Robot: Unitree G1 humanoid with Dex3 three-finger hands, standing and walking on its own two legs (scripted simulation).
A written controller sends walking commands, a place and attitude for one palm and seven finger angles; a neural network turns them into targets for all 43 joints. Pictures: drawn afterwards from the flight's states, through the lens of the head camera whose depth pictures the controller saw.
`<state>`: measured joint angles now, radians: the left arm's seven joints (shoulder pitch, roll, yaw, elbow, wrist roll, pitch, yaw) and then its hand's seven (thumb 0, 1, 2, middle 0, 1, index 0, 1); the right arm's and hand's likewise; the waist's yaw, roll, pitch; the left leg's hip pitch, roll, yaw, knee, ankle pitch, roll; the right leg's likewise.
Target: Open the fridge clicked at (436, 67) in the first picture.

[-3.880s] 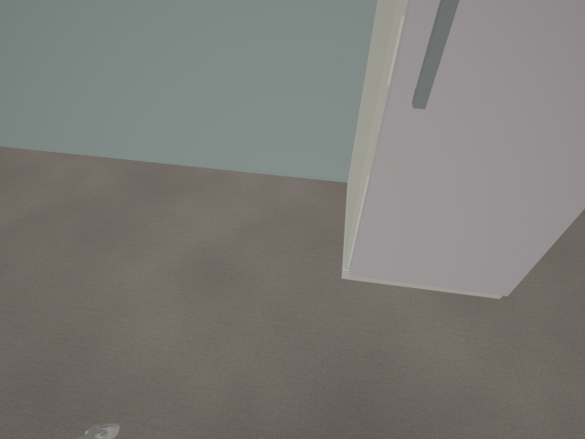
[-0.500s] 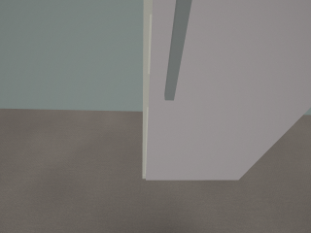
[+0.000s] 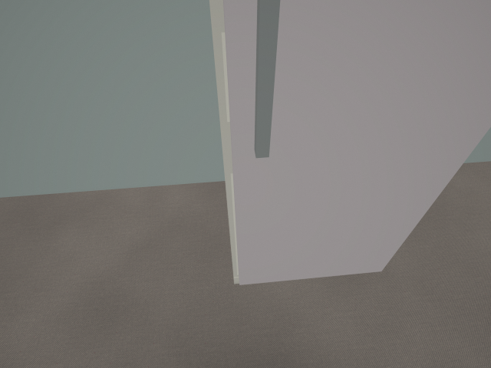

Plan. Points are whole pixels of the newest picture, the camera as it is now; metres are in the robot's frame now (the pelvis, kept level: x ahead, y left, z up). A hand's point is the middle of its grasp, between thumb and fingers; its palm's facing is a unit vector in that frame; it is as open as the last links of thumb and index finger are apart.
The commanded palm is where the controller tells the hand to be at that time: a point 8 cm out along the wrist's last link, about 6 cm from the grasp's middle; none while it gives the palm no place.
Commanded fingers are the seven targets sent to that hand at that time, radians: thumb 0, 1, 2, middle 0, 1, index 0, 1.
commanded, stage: come to a stop and stand still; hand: left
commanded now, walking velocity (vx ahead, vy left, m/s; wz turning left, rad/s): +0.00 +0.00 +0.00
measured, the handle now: (263, 71) +0.52 +0.00 +0.24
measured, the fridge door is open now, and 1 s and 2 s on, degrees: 0 0 0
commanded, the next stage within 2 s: look again from close up in 0.36 s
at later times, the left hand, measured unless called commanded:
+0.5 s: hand out of the picture -0.06 +0.13 -0.18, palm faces +0.03 -0.99 -0.14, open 7.4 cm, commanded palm none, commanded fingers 0.00 0.90 0.90 -0.20 -0.30 -0.20 -0.30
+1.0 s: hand out of the picture -0.01 +0.17 -0.18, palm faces +0.02 -0.98 -0.20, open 7.4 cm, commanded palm none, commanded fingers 0.00 0.90 0.90 -0.20 -0.30 -0.20 -0.30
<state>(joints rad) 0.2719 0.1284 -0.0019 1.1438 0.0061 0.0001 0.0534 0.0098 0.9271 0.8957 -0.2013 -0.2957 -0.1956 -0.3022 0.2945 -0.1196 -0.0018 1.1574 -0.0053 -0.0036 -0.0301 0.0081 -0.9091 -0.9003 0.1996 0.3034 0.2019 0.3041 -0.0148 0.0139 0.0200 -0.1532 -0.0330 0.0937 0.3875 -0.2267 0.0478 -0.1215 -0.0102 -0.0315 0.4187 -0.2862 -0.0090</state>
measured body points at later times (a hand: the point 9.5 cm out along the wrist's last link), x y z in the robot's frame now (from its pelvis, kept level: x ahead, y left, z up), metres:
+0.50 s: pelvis -0.02 -0.01 +0.00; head -0.01 -0.01 +0.45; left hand -0.06 +0.18 -0.16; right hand -0.05 -0.22 -0.16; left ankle -0.01 +0.08 -0.74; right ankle -0.04 -0.11 -0.74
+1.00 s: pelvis -0.01 -0.01 +0.00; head -0.01 -0.01 +0.45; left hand -0.01 +0.22 -0.16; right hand -0.02 -0.22 -0.17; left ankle -0.01 +0.08 -0.74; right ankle -0.04 -0.11 -0.74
